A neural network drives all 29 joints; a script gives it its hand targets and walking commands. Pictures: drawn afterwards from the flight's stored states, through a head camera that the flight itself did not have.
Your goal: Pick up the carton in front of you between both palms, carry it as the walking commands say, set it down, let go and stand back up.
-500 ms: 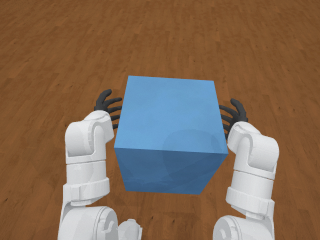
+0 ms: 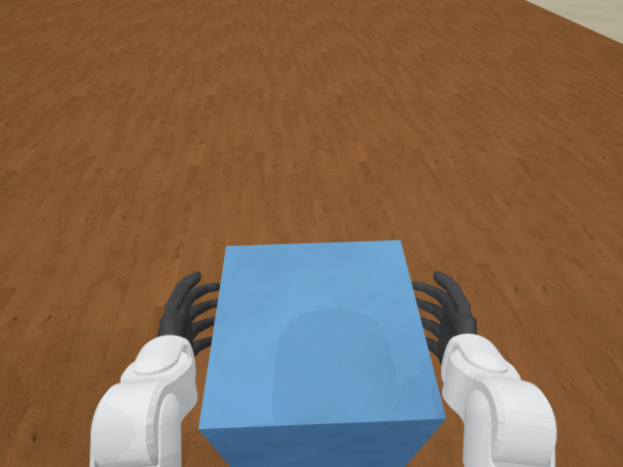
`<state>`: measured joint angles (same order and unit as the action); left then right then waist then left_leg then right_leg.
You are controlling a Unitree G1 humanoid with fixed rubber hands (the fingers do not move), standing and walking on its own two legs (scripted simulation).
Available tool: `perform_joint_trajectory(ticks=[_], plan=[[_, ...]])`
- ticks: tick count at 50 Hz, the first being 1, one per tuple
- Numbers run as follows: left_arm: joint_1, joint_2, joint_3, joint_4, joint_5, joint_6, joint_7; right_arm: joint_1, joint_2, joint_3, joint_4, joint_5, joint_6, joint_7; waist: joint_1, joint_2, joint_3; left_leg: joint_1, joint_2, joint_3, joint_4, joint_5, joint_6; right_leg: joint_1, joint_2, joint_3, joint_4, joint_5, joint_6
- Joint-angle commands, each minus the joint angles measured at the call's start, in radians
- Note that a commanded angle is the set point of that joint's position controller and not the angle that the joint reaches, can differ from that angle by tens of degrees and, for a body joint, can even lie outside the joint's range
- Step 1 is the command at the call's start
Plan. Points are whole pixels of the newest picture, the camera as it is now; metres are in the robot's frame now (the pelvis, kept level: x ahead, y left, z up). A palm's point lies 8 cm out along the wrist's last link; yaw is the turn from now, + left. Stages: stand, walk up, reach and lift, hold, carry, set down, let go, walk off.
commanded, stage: carry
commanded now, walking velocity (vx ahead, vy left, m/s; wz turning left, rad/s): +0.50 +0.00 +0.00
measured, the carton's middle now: (317, 366) +0.25 +0.00 +0.02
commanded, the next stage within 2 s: none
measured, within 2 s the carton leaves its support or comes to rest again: neither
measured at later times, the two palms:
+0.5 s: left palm (204, 177) +0.56 +0.19 +0.09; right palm (377, 185) +0.54 -0.11 +0.10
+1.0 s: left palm (233, 109) +0.81 +0.17 +0.10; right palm (367, 111) +0.83 -0.13 +0.10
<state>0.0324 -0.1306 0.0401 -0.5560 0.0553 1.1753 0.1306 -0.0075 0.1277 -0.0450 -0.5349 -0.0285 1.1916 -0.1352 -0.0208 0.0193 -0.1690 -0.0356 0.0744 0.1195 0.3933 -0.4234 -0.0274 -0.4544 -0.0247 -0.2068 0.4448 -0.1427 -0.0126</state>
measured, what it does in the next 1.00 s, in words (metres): walks ahead: left foot, then right foot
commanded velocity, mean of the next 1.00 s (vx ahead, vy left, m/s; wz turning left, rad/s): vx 0.26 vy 0.00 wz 0.00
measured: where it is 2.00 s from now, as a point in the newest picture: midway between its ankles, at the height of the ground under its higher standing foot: (296, 385)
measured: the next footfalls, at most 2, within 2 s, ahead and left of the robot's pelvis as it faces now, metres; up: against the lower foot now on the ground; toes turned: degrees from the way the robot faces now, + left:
left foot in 0.36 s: +0.38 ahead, +0.15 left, +0.00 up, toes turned +11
right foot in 0.78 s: +0.65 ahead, -0.08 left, +0.00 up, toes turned +9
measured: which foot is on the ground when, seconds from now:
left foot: down 0.00-0.04, up 0.06-0.34, down 0.36-0.80, up 0.82-0.96, down 0.98-1.00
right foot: down 0.00-0.40, up 0.42-0.76, down 0.78-1.00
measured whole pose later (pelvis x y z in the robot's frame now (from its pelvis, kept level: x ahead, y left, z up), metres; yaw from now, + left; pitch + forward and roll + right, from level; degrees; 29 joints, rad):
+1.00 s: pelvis +0.57 +0.01 +0.01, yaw +2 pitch +3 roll +0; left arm -0.03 -0.13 0.05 -0.51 0.04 1.20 0.15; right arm -0.05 0.13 -0.06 -0.52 -0.06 1.21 -0.13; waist 0.03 0.03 -0.05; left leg -0.27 0.04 0.11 0.48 -0.28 -0.01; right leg -0.31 -0.03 -0.21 0.42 -0.16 -0.07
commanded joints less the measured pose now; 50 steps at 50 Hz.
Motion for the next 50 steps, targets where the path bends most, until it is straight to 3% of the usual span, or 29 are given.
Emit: perform_joint_trajectory(ticks=[1,2,4,6,9,13,16,17,18,19,20,21,22,25,27,30,32,35,36,37,38,39,40,41,43,45,46,48,50], plan=[[-0.379,-0.627,-0.552,0.020,-0.238,0.043,-0.055,-0.364,0.580,0.544,-0.025,0.224,0.049,0.095,0.053,-0.298,-0.111,-0.673,-0.090,0.001,0.719,-0.102,0.010,0.629,-0.388,0.731,-0.228,-0.193,-0.224],[-0.417,-0.639,-0.552,-0.004,-0.250,0.039,-0.053,-0.401,0.568,0.551,-0.047,0.240,0.050,0.086,0.051,-0.227,-0.081,-0.729,-0.041,-0.068,0.812,-0.119,0.029,0.593,-0.421,0.752,-0.235,-0.075,-0.259],[-0.461,-0.660,-0.561,-0.023,-0.278,0.046,-0.057,-0.375,0.606,0.544,0.003,0.231,0.048,0.082,0.051,-0.066,-0.069,-0.701,0.034,-0.107,0.811,-0.089,0.039,0.462,-0.375,0.598,-0.195,0.094,-0.216],[-0.524,-0.732,-0.613,-0.044,-0.320,0.041,-0.072,-0.356,0.666,0.532,0.020,0.214,0.034,0.084,0.040,-0.073,-0.083,-0.613,0.061,-0.094,0.593,0.011,0.033,0.370,-0.319,0.450,-0.265,-0.092,-0.151],[-0.513,-0.763,-0.630,-0.007,-0.326,0.034,-0.093,-0.373,0.718,0.530,0.018,0.183,0.014,0.086,0.040,-0.122,-0.082,-0.470,0.032,-0.018,0.333,0.130,0.029,0.281,-0.251,0.252,-0.300,-0.134,-0.112],[-0.491,-0.760,-0.632,-0.020,-0.325,0.025,-0.101,-0.391,0.746,0.557,-0.011,0.208,0.003,0.090,0.041,-0.170,-0.073,-0.341,-0.018,0.077,0.080,0.265,0.025,0.305,-0.242,0.159,-0.247,-0.086,-0.094],[-0.462,-0.733,-0.608,-0.006,-0.286,0.035,-0.091,-0.373,0.720,0.565,0.011,0.224,0.012,0.091,0.026,-0.096,-0.114,-0.125,-0.045,0.118,0.034,0.279,0.029,0.255,-0.167,0.064,-0.046,-0.023,-0.040],[-0.459,-0.715,-0.595,0.000,-0.273,0.040,-0.086,-0.374,0.709,0.561,0.018,0.225,0.015,0.090,0.012,-0.032,-0.148,0.017,0.010,0.053,0.040,0.219,0.057,0.162,-0.133,0.013,0.091,0.020,-0.011],[-0.455,-0.700,-0.582,0.000,-0.259,0.046,-0.080,-0.373,0.680,0.550,0.023,0.222,0.019,0.088,-0.004,0.146,-0.156,0.126,0.181,-0.245,-0.054,0.073,0.126,-0.020,-0.049,-0.019,0.341,-0.072,0.036],[-0.461,-0.690,-0.577,-0.006,-0.258,0.053,-0.075,-0.373,0.668,0.544,0.013,0.218,0.021,0.085,-0.013,0.313,-0.176,0.251,0.343,-0.576,-0.157,0.118,0.214,-0.230,0.032,0.034,0.577,-0.360,0.058],[-0.478,-0.694,-0.583,-0.008,-0.274,0.058,-0.075,-0.376,0.675,0.541,0.012,0.224,0.023,0.081,-0.014,0.241,-0.148,0.255,0.385,-0.631,-0.132,0.365,0.274,-0.292,-0.009,0.144,0.675,-0.404,0.034],[-0.458,-0.711,-0.593,-0.005,-0.286,0.051,-0.079,-0.381,0.711,0.562,-0.011,0.236,0.021,0.083,-0.010,0.117,-0.152,0.235,0.381,-0.585,-0.118,0.440,0.270,-0.316,-0.028,0.161,0.717,-0.383,0.010],[-0.418,-0.729,-0.584,0.041,-0.271,0.044,-0.085,-0.368,0.718,0.566,-0.023,0.234,0.019,0.089,-0.006,0.048,-0.134,0.192,0.333,-0.470,-0.113,0.480,0.223,-0.325,-0.067,0.183,0.709,-0.352,0.003],[-0.427,-0.826,-0.586,0.027,-0.253,0.015,-0.098,-0.457,0.824,0.624,-0.047,0.283,-0.004,0.122,0.003,0.079,-0.145,0.096,0.282,-0.312,-0.187,0.351,0.155,-0.244,-0.096,0.177,0.519,-0.214,0.007],[-0.447,-0.854,-0.599,-0.004,-0.256,-0.004,-0.102,-0.467,0.847,0.653,-0.059,0.304,-0.012,0.143,0.003,0.097,-0.117,0.047,0.263,-0.222,-0.233,0.307,0.152,-0.201,-0.088,0.127,0.409,-0.130,0.011],[-0.403,-0.855,-0.595,0.001,-0.221,-0.017,-0.092,-0.456,0.823,0.660,-0.067,0.316,-0.019,0.156,0.010,0.135,-0.086,0.053,0.186,-0.044,-0.175,0.591,0.121,-0.115,-0.037,0.051,0.192,-0.037,0.018],[-0.412,-0.831,-0.604,-0.033,-0.225,-0.016,-0.083,-0.414,0.787,0.645,-0.066,0.312,-0.018,0.152,0.004,0.163,-0.081,0.062,0.158,0.021,-0.121,0.778,0.096,-0.051,0.004,-0.008,0.106,0.036,0.019],[-0.388,-0.778,-0.617,-0.052,-0.254,0.001,-0.075,-0.349,0.730,0.613,-0.058,0.280,-0.002,0.132,0.025,0.109,-0.116,0.014,0.106,0.109,0.056,0.886,0.043,0.178,0.047,-0.073,-0.029,0.247,0.015],[-0.399,-0.764,-0.621,-0.058,-0.261,0.009,-0.076,-0.333,0.708,0.601,-0.058,0.265,0.005,0.124,0.030,0.079,-0.147,-0.060,0.081,0.124,0.152,0.815,0.012,0.317,0.011,-0.041,-0.055,0.345,-0.006],[-0.398,-0.748,-0.620,-0.059,-0.269,0.015,-0.077,-0.337,0.683,0.592,-0.068,0.251,0.012,0.115,0.041,0.007,-0.201,-0.213,0.047,0.109,0.293,0.626,-0.020,0.509,-0.093,0.083,-0.016,0.560,-0.051],[-0.395,-0.722,-0.610,-0.058,-0.275,0.019,-0.077,-0.348,0.672,0.588,-0.076,0.238,0.021,0.106,0.050,-0.193,-0.249,-0.386,-0.040,0.094,0.511,0.231,-0.046,0.660,-0.277,0.342,-0.006,0.881,-0.137],[-0.393,-0.711,-0.592,-0.036,-0.276,0.026,-0.074,-0.349,0.672,0.587,-0.051,0.234,0.033,0.100,0.045,-0.252,-0.256,-0.419,-0.065,0.000,0.596,-0.142,-0.033,0.656,-0.374,0.459,-0.057,1.026,-0.206],[-0.399,-0.707,-0.574,-0.054,-0.279,0.028,-0.073,-0.357,0.670,0.593,-0.052,0.244,0.034,0.097,0.044,-0.168,-0.241,-0.395,-0.036,-0.081,0.561,-0.171,-0.007,0.595,-0.385,0.430,-0.067,0.908,-0.219],[-0.406,-0.723,-0.594,-0.075,-0.296,0.030,-0.076,-0.325,0.684,0.598,-0.048,0.237,0.033,0.095,0.042,-0.127,-0.250,-0.424,-0.021,-0.079,0.494,-0.170,0.001,0.608,-0.368,0.393,-0.069,0.770,-0.196],[-0.466,-0.810,-0.642,-0.103,-0.356,0.016,-0.099,-0.364,0.748,0.605,-0.098,0.247,0.016,0.098,0.037,-0.144,-0.238,-0.335,0.000,-0.063,0.253,-0.130,0.007,0.497,-0.285,0.263,-0.121,0.604,-0.128],[-0.446,-0.837,-0.618,-0.055,-0.333,0.013,-0.115,-0.400,0.791,0.615,-0.091,0.238,0.007,0.107,0.028,-0.196,-0.237,-0.228,-0.047,-0.015,0.115,-0.040,0.020,0.437,-0.229,0.235,-0.124,0.447,-0.099],[-0.444,-0.836,-0.615,-0.043,-0.317,0.013,-0.120,-0.385,0.795,0.607,-0.066,0.230,0.003,0.110,0.019,-0.168,-0.238,-0.178,-0.035,-0.008,-0.002,0.103,0.022,0.433,-0.225,0.205,-0.103,0.366,-0.085],[-0.453,-0.828,-0.634,-0.054,-0.313,0.008,-0.129,-0.370,0.792,0.598,-0.050,0.227,-0.005,0.118,0.018,-0.098,-0.232,-0.087,0.030,-0.036,-0.019,0.316,0.017,0.374,-0.203,0.138,-0.056,0.285,-0.039],[-0.455,-0.813,-0.630,-0.054,-0.303,0.011,-0.131,-0.394,0.801,0.622,-0.063,0.237,0.000,0.129,0.022,-0.057,-0.211,-0.068,0.069,-0.066,-0.024,0.386,0.028,0.315,-0.167,0.107,-0.018,0.197,-0.023]])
